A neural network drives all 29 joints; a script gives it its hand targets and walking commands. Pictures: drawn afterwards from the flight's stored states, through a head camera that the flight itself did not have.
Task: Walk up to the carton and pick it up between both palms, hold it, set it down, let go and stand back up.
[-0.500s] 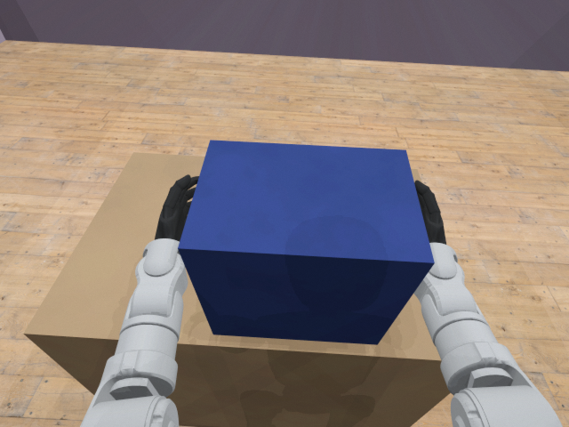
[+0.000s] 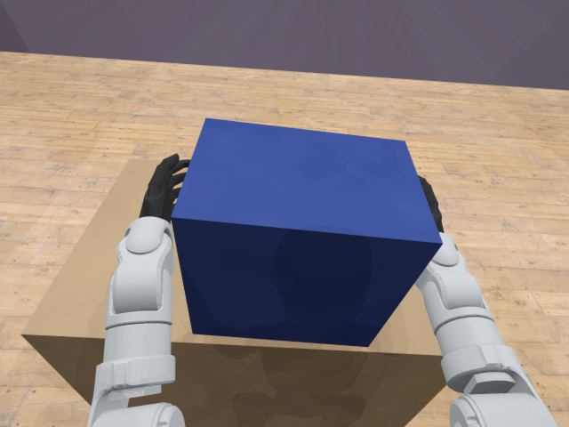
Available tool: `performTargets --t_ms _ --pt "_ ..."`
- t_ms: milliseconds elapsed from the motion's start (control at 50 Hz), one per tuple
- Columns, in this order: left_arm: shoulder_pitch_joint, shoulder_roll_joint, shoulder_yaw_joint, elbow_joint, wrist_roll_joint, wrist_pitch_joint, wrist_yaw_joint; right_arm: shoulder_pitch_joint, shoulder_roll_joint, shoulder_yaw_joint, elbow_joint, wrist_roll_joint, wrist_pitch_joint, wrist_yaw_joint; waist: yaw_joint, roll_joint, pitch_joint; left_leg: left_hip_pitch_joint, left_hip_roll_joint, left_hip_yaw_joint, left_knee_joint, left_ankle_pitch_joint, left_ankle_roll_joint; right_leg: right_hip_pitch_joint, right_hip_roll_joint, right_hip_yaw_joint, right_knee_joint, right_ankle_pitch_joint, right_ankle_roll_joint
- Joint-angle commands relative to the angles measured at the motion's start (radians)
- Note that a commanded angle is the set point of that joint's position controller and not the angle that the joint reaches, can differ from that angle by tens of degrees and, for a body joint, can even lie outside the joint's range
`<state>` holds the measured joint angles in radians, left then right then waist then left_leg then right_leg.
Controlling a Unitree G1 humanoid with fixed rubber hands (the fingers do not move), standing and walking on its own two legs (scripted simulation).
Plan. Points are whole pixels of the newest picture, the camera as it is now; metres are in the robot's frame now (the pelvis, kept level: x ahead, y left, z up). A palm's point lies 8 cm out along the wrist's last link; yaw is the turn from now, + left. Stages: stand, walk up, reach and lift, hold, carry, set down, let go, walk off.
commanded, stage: reach and lift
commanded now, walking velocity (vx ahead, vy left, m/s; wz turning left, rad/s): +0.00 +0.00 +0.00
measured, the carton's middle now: (293, 242) +0.36 +0.00 +0.10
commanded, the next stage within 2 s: hold in 1.32 s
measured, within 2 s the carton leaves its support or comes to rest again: neither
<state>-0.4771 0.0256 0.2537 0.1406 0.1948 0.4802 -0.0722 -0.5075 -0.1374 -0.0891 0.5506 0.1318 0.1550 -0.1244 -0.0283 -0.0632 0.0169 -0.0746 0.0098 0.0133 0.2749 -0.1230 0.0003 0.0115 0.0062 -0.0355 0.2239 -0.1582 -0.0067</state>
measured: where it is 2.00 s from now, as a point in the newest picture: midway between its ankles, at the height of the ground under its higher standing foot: outside the picture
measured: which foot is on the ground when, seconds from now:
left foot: down 0.00-1.00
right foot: down 0.00-1.00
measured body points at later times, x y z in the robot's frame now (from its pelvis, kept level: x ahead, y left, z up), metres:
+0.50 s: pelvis +0.00 +0.00 +0.00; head -0.04 +0.02 +0.45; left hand +0.37 +0.18 +0.18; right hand +0.37 -0.19 +0.16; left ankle +0.02 +0.12 -0.75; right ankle -0.02 -0.11 -0.75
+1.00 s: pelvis +0.00 -0.01 +0.00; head -0.05 +0.01 +0.45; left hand +0.37 +0.17 +0.20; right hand +0.37 -0.20 +0.18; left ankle +0.02 +0.12 -0.75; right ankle -0.02 -0.11 -0.75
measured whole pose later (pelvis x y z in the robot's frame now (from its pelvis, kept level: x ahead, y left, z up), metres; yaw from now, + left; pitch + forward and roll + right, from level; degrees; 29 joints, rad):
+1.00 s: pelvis +0.00 -0.01 +0.00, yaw -1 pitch -5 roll +0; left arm -0.57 0.05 0.31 0.08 0.21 0.70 -0.09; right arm -0.65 -0.19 -0.03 0.52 0.22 0.39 -0.16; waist -0.06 -0.04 -0.03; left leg -0.07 0.02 0.01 0.29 -0.13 -0.01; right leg 0.01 0.02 -0.03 0.24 -0.16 -0.02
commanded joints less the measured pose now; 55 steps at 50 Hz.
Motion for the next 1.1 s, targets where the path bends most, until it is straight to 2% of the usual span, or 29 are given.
performTargets --t_ms 0,160,300,400,500,660,840,1080 --pt "-0.554 -0.465 -0.462 -0.098 -0.091 0.002 -0.085 -0.755 0.487 0.354 -0.337 0.051 -0.067 0.158 -0.005 0.059 -0.372 0.232 -0.031 0.019 0.021 0.262 -0.036 -0.050 0.042 -0.033 -0.025 0.133 0.023" --pt "-0.590 -0.451 -0.461 -0.132 -0.106 0.045 -0.094 -0.801 0.514 0.390 -0.384 0.090 -0.015 0.144 -0.006 0.047 -0.409 0.218 -0.043 0.024 0.025 0.265 -0.020 0.002 0.037 -0.018 -0.010 0.211 0.035" --pt "-0.624 -0.432 -0.435 -0.131 -0.103 0.082 -0.117 -0.823 0.530 0.391 -0.376 0.111 0.039 0.131 -0.015 0.040 -0.389 0.182 -0.049 0.026 0.013 0.220 -0.007 0.020 0.032 -0.010 -0.005 0.213 0.043" --pt "-0.645 -0.434 -0.442 -0.148 -0.113 0.097 -0.124 -0.839 0.529 0.395 -0.390 0.133 0.064 0.124 -0.028 0.055 -0.407 0.204 -0.048 0.021 0.027 0.253 -0.017 0.020 0.040 -0.011 0.000 0.235 0.040" --pt "-0.655 -0.436 -0.433 -0.141 -0.111 0.119 -0.129 -0.846 0.514 0.378 -0.372 0.141 0.090 0.126 -0.037 0.067 -0.380 0.211 -0.042 0.017 0.027 0.243 -0.026 -0.014 0.047 -0.016 -0.009 0.183 0.032" --pt "-0.682 -0.448 -0.432 -0.152 -0.117 0.138 -0.123 -0.886 0.505 0.377 -0.383 0.164 0.108 0.136 -0.035 0.074 -0.411 0.236 -0.035 0.011 0.040 0.274 -0.034 -0.031 0.056 -0.017 -0.009 0.180 0.025" --pt "-0.702 -0.431 -0.408 -0.151 -0.116 0.161 -0.126 -0.919 0.515 0.391 -0.391 0.192 0.140 0.132 -0.024 0.059 -0.417 0.205 -0.042 0.017 0.040 0.258 -0.021 -0.012 0.053 -0.005 -0.002 0.204 0.032" --pt "-0.746 -0.410 -0.386 -0.145 -0.129 0.180 -0.141 -0.947 0.527 0.389 -0.386 0.217 0.192 0.112 -0.032 0.058 -0.425 0.168 -0.049 0.016 0.037 0.229 -0.016 0.006 0.048 0.009 0.006 0.230 0.040"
